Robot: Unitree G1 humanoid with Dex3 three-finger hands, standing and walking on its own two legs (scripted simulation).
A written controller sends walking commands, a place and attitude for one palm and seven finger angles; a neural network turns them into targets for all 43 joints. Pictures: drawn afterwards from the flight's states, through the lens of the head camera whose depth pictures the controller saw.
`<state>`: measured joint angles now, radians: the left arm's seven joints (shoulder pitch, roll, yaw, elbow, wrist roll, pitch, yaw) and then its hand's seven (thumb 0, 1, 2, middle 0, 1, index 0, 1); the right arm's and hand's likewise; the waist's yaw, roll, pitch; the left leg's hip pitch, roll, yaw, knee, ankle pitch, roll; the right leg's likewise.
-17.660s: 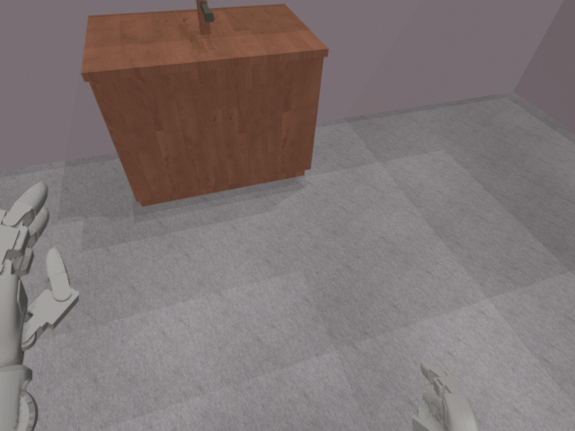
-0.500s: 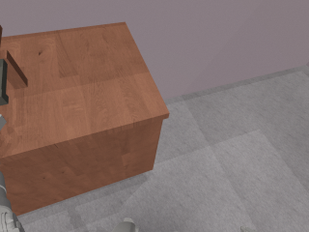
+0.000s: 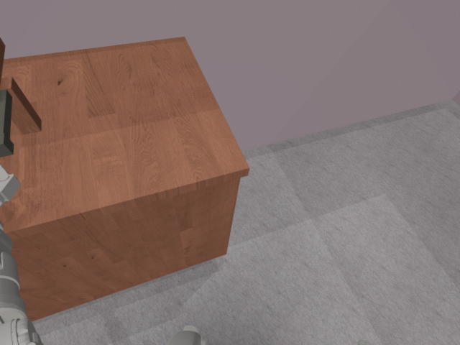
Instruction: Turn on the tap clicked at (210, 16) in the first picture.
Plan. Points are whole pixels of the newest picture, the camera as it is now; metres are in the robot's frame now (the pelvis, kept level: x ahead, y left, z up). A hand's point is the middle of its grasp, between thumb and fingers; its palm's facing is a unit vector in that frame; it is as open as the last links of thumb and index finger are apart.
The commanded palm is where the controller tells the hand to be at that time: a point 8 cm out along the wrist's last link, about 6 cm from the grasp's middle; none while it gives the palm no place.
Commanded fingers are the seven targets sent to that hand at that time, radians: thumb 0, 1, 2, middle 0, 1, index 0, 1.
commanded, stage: push the lever round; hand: left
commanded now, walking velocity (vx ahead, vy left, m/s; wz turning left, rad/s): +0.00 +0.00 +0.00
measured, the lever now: out of the picture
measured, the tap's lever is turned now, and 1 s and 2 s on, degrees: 1 24 43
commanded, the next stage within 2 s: none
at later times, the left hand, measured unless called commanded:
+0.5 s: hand (49, 166) +0.39 +0.32 +0.06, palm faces +0.65 -0.76 -0.07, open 7.9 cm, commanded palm +0.34 +0.34 +0.07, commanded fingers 0.00 0.90 0.90 -0.15 -0.15 -0.15 -0.15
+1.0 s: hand (76, 154) +0.42 +0.29 +0.06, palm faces +0.75 -0.66 -0.08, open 7.9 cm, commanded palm +0.37 +0.30 +0.07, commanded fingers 0.00 0.90 0.90 -0.15 -0.15 -0.15 -0.15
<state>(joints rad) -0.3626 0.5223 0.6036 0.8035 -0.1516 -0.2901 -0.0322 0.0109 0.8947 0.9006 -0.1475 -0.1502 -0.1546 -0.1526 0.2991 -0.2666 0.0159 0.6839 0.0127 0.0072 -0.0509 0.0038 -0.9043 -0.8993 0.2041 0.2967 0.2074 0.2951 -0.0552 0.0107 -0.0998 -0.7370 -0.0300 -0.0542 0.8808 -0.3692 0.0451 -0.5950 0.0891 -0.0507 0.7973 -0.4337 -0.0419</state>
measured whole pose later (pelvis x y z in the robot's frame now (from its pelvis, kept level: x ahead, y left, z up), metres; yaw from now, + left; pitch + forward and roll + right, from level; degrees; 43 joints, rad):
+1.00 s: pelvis +0.00 -0.02 +0.00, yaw +1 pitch +14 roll -2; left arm -0.53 0.30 0.48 0.80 0.01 -0.25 0.49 0.02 0.90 0.90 -0.15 -0.15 -0.14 -0.15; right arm 0.27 -0.24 0.01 0.71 -0.04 0.03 -0.02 0.00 -0.91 -0.90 0.20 0.30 0.21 0.29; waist -0.08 0.02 -0.13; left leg -0.75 -0.03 -0.07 0.89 -0.38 0.02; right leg -0.62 0.09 -0.06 0.83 -0.46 -0.06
